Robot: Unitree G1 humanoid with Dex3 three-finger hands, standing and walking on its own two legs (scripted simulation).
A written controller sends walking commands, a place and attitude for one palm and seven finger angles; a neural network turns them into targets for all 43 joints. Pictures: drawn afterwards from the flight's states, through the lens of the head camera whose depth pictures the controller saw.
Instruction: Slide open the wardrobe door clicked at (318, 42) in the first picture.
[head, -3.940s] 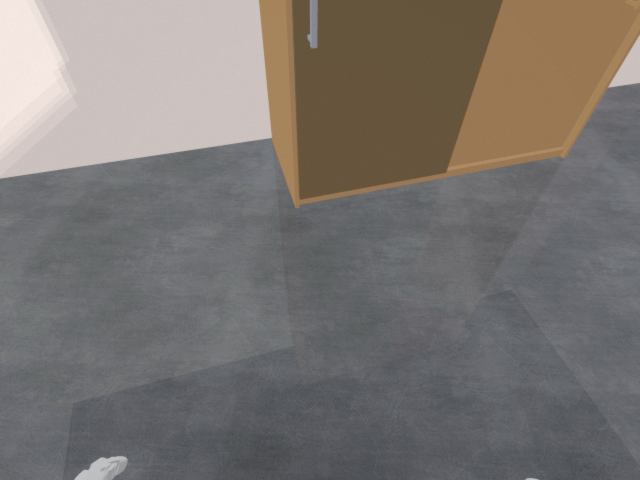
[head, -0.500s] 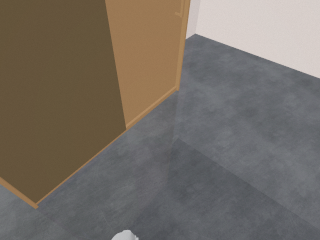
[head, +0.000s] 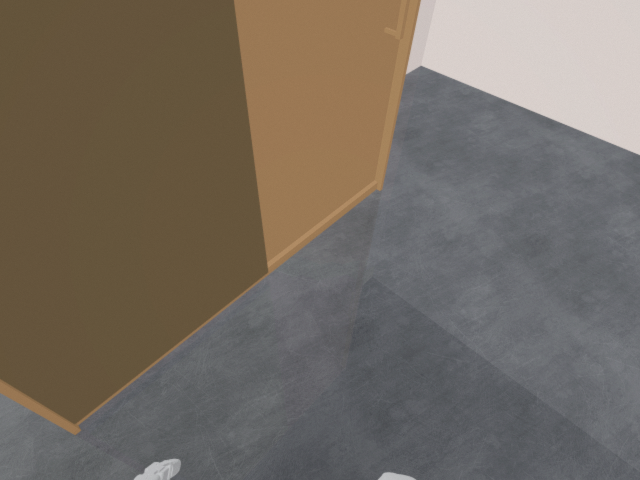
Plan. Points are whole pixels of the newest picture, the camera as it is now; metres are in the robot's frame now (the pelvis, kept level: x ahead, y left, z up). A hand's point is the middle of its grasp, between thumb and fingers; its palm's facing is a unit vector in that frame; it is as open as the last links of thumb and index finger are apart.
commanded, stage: turn to face it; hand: left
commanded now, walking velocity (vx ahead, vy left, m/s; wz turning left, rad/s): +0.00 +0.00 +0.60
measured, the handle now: out of the picture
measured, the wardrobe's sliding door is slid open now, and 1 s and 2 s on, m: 0.00 0.00 0.00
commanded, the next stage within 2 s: take the last steps up to it in 1.24 s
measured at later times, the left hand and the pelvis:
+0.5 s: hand out of the picture -0.04 +0.18 -0.17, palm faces +0.36 -0.89 -0.26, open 7.4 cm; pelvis -0.01 -0.03 +0.00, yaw +20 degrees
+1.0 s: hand out of the picture -0.05 +0.23 -0.15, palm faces +0.59 -0.76 -0.26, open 7.4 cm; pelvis -0.03 -0.02 +0.00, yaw +37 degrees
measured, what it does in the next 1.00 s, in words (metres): steps on the spot, turning left: right foot, then left foot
